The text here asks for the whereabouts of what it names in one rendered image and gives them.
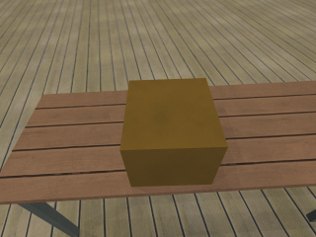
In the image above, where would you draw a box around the table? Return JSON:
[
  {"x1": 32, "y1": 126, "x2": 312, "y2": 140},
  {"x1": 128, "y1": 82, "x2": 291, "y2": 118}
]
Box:
[{"x1": 0, "y1": 80, "x2": 316, "y2": 237}]

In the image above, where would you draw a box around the carton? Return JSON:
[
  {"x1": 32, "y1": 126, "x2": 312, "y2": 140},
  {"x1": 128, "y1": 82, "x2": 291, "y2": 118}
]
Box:
[{"x1": 119, "y1": 78, "x2": 228, "y2": 187}]

